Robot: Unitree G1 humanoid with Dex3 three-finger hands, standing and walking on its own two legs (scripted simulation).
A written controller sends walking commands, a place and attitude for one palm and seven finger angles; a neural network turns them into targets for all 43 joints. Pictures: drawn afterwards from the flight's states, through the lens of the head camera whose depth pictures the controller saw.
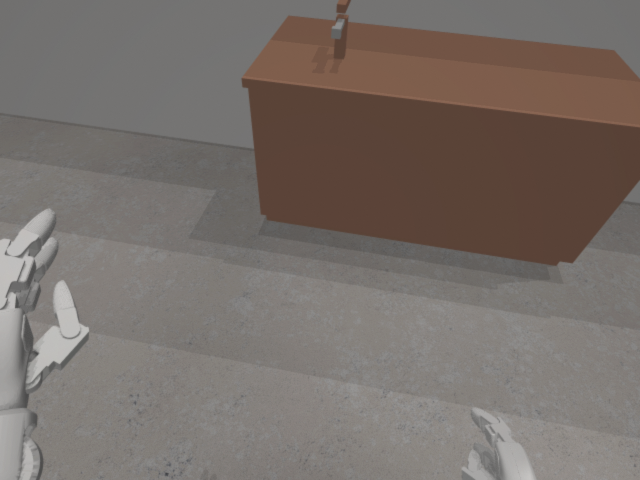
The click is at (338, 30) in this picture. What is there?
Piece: tap's lever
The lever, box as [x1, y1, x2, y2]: [331, 26, 341, 38]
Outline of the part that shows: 333,26 331,31 331,37 339,38 341,27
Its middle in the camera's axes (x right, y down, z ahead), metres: +0.05 -0.63 +1.18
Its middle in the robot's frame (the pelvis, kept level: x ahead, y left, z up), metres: +1.32 +0.04 +0.05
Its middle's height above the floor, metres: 0.82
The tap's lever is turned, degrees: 0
